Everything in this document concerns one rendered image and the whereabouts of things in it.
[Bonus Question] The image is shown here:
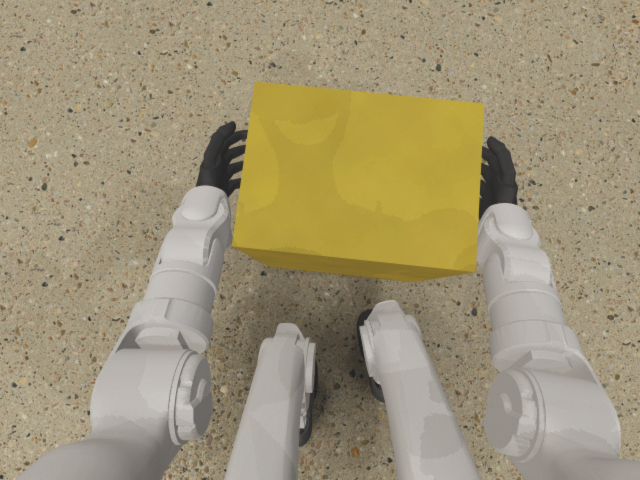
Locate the robot right upper arm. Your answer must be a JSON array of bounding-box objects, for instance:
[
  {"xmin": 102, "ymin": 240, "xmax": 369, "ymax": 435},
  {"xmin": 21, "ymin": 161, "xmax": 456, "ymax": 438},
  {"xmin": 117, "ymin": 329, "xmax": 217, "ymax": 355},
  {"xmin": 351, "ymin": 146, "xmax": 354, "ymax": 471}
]
[{"xmin": 483, "ymin": 367, "xmax": 640, "ymax": 480}]

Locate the carton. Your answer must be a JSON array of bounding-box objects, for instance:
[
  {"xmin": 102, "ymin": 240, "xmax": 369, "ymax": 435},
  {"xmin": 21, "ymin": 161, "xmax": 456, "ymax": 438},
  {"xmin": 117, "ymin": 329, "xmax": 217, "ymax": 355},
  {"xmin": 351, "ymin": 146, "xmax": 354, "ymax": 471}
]
[{"xmin": 232, "ymin": 81, "xmax": 484, "ymax": 282}]

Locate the robot right hand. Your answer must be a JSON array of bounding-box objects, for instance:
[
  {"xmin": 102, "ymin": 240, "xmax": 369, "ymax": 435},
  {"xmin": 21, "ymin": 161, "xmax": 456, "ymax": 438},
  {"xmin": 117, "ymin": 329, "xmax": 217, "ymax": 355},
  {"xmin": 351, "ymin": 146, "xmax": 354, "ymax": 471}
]
[{"xmin": 479, "ymin": 136, "xmax": 518, "ymax": 221}]

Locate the left robot thigh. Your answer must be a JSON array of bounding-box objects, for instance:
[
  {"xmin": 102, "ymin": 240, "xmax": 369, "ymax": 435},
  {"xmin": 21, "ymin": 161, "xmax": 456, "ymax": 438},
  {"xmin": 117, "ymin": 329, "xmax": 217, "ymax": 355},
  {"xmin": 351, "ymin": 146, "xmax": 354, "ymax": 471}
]
[{"xmin": 224, "ymin": 332, "xmax": 316, "ymax": 480}]

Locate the robot left hand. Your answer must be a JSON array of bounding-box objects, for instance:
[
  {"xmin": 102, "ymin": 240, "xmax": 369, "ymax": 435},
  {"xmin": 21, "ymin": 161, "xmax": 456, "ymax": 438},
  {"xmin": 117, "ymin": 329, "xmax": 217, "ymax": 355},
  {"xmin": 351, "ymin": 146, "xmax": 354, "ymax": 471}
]
[{"xmin": 196, "ymin": 121, "xmax": 248, "ymax": 197}]

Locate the robot left upper arm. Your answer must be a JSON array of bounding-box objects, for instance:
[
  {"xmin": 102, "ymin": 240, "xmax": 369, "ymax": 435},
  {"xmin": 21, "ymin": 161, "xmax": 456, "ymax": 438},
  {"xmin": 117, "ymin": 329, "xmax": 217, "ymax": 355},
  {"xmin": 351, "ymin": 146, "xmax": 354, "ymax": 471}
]
[{"xmin": 15, "ymin": 349, "xmax": 213, "ymax": 480}]

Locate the robot right forearm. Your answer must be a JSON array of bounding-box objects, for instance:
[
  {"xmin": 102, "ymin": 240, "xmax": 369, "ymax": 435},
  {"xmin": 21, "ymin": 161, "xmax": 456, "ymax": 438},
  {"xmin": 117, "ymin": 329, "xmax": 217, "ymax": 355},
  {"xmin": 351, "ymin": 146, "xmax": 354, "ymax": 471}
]
[{"xmin": 476, "ymin": 203, "xmax": 621, "ymax": 454}]

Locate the robot left forearm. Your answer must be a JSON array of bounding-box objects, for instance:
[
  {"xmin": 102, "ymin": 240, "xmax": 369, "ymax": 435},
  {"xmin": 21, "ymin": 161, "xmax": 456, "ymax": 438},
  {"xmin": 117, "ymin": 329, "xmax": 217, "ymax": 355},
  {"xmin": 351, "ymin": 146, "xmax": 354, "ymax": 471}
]
[{"xmin": 90, "ymin": 186, "xmax": 233, "ymax": 427}]

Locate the robot right shin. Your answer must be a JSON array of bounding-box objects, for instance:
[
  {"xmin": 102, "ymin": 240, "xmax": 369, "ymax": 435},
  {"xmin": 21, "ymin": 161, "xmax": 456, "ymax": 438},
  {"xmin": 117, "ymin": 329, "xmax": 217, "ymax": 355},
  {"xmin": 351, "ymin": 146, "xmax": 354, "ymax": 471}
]
[{"xmin": 367, "ymin": 300, "xmax": 423, "ymax": 385}]

